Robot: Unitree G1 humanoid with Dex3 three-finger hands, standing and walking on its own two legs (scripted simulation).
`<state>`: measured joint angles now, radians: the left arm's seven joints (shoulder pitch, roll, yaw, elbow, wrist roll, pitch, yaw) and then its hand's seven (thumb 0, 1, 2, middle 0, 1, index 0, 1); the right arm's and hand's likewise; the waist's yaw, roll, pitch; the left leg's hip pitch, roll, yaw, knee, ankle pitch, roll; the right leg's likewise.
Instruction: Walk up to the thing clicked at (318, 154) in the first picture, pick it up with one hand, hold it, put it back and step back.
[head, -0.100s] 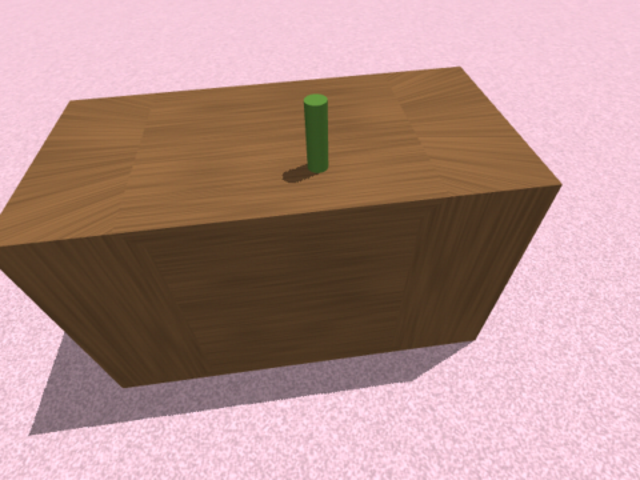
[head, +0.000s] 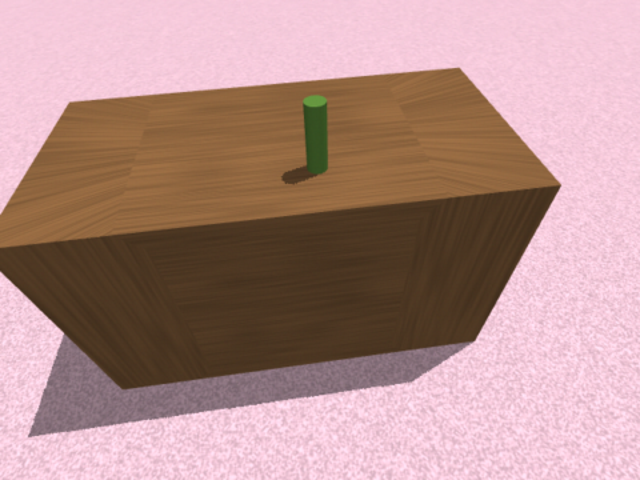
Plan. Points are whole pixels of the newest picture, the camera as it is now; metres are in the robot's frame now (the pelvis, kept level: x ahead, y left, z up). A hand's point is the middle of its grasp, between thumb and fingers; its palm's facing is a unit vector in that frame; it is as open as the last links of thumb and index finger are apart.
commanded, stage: stand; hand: right
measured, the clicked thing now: (316, 136) +0.79 +0.08 +0.00
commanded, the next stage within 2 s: walk up in 1.02 s
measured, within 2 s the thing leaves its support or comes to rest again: neither
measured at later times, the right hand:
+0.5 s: hand out of the picture +0.08 -0.25 -0.16, palm faces -0.04 +0.94 -0.33, open 7.4 cm
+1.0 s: hand out of the picture +0.09 -0.24 -0.16, palm faces -0.05 +0.94 -0.34, open 7.4 cm
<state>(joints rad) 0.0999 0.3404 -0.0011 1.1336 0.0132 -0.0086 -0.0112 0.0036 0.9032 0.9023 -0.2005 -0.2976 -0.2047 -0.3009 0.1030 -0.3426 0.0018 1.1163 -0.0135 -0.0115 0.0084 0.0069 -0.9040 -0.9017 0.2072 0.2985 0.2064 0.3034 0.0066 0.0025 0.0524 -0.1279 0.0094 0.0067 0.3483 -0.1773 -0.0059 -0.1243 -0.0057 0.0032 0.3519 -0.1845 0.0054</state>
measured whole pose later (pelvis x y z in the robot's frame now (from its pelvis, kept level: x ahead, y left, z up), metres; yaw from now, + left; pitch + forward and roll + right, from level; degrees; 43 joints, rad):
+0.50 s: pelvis +0.01 +0.00 +0.00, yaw +0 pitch -2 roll +0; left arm 0.11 0.34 0.00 1.14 0.01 -0.01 -0.01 0.00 0.90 0.90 -0.20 -0.30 -0.20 -0.30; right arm 0.11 -0.35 0.01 1.12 -0.01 -0.01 0.01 0.01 -0.90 -0.90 0.21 0.30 0.21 0.30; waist 0.00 0.00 0.06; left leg -0.13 0.01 0.00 0.34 -0.18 0.00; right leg -0.12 -0.01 0.00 0.33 -0.18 0.01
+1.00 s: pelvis +0.01 +0.01 +0.00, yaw +1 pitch -2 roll +0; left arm 0.11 0.34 0.00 1.13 0.01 -0.01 -0.01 0.00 0.90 0.90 -0.20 -0.30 -0.20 -0.30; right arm 0.11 -0.35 0.01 1.12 -0.01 -0.01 0.01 0.01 -0.90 -0.90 0.21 0.30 0.21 0.30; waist 0.01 0.00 0.05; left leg -0.12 0.00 0.00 0.33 -0.19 0.00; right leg -0.10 -0.01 0.00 0.32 -0.19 0.01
